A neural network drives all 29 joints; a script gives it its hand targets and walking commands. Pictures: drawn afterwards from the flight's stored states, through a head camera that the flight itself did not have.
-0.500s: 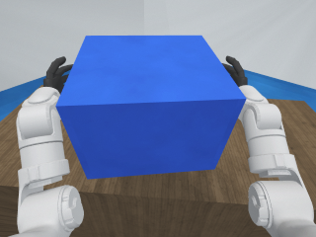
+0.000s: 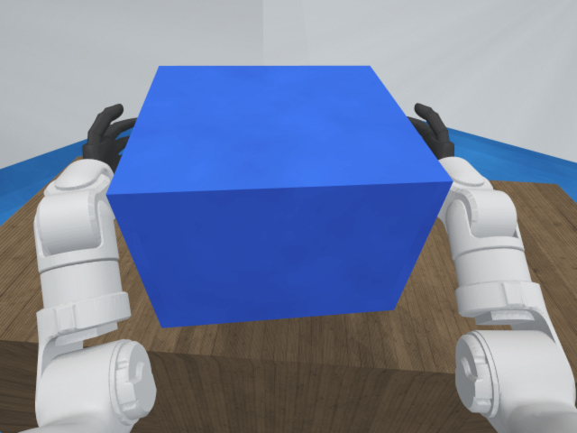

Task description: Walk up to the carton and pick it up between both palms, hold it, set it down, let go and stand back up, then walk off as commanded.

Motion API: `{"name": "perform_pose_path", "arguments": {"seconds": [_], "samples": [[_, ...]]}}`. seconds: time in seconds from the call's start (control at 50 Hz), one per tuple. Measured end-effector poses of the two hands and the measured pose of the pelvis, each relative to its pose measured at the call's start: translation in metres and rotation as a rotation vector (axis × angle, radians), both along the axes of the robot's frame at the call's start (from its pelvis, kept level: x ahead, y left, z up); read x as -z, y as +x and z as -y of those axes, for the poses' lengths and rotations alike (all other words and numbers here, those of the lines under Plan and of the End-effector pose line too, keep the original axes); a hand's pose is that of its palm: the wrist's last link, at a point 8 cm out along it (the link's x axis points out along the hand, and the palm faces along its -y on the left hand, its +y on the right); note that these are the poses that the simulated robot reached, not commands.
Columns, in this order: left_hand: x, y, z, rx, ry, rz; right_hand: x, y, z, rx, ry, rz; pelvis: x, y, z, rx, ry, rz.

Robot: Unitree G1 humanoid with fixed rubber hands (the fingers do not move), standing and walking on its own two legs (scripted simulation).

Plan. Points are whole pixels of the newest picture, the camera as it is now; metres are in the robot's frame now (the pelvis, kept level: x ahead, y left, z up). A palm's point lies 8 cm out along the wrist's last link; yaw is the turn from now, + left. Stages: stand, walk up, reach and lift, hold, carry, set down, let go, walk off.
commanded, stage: hold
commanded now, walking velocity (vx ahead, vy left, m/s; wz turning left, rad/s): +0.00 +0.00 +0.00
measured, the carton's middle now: (274, 185) +0.40 +0.00 +0.20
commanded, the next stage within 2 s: none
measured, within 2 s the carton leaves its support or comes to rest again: neither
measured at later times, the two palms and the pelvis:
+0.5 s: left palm (105, 171) +0.36 +0.20 +0.25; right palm (434, 168) +0.36 -0.20 +0.25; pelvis +0.00 +0.00 +0.00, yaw +0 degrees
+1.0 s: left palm (106, 171) +0.36 +0.20 +0.25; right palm (435, 168) +0.36 -0.21 +0.25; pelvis +0.00 +0.00 +0.00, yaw +0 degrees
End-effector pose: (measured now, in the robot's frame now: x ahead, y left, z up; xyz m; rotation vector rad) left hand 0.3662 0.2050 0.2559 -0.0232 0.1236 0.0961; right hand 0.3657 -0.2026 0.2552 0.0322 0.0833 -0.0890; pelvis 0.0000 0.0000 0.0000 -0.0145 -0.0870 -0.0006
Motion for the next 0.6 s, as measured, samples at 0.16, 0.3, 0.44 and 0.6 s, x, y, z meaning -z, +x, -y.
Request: {"name": "perform_pose_path", "arguments": {"seconds": [0.16,0.3,0.44,0.6], "samples": [[0.0013,0.0003,0.0006,-0.001,0.004,0.002,0.0019,0.0008,0.0005,-0.001,0.000,0.002,-0.0001,0.0025,0.0015,-0.004,-0.003,-0.005],[0.0022,0.0006,0.0017,0.002,0.001,-0.001,0.0037,-0.0002,0.0016,0.004,0.000,-0.001,-0.0002,0.0023,0.0012,-0.002,-0.003,-0.001],[0.0015,-0.0022,0.0015,0.004,-0.004,0.009,0.0026,-0.0041,0.0014,0.008,-0.001,0.008,-0.0001,0.0013,0.0002,0.000,-0.002,0.003],[0.0011,-0.0018,0.0011,0.004,-0.001,0.003,0.0054,-0.0036,0.0010,0.007,0.007,0.001,0.0000,-0.0006,-0.0001,0.003,0.001,0.002]]}}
